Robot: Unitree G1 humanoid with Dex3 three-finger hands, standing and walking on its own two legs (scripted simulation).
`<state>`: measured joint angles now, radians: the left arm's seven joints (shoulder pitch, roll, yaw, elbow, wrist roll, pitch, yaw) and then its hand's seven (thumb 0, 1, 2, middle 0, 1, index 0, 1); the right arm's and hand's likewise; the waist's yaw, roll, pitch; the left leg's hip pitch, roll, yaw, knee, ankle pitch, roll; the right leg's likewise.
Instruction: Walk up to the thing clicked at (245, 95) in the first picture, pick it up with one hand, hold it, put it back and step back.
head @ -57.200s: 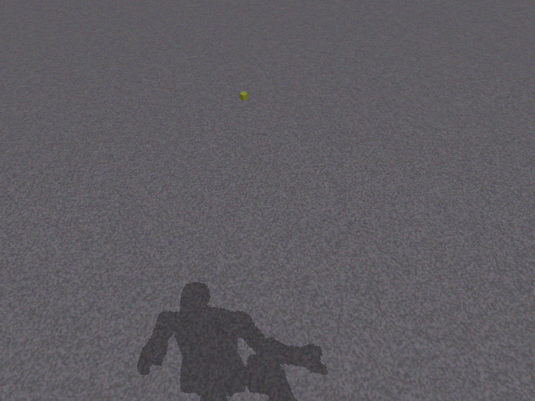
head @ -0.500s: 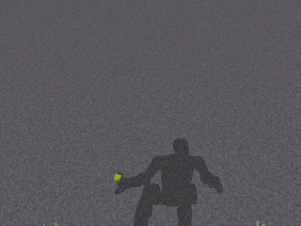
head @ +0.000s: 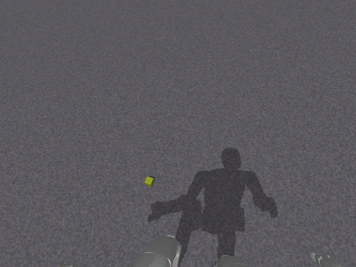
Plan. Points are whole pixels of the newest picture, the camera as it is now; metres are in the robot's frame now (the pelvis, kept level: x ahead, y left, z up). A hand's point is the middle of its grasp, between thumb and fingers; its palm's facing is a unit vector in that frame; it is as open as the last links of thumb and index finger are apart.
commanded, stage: step back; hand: left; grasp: from above
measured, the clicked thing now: (149, 181) +0.55 +0.26 -0.74
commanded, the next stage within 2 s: none
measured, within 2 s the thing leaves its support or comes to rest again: neither
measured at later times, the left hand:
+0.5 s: hand out of the picture -0.05 +0.31 -0.15, palm faces -0.02 -0.92 -0.39, open 7.4 cm
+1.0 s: hand out of the picture -0.17 +0.30 -0.14, palm faces -0.01 -0.90 -0.43, open 7.4 cm
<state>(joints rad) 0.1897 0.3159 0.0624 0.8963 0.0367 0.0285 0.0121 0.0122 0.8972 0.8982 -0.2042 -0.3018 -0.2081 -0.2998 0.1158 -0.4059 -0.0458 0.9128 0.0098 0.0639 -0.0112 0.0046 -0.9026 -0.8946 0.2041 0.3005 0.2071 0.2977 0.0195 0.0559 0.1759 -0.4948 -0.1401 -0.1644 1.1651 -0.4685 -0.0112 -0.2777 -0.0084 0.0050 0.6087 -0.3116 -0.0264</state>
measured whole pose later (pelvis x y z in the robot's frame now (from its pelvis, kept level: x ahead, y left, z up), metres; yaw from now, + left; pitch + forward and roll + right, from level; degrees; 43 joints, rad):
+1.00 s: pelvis -0.31 +0.03 -0.01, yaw +1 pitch -2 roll +1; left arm 0.11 0.37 0.07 0.76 0.03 0.04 0.02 0.01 0.90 0.90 -0.20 -0.30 -0.21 -0.30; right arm 0.25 -0.41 -0.06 0.90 -0.01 0.06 -0.01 0.01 -0.90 -0.89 0.20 0.30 0.21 0.30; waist -0.02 0.01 0.17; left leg -0.23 -0.03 -0.04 0.66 -0.40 0.00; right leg -0.41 -0.08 -0.05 0.69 -0.25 0.00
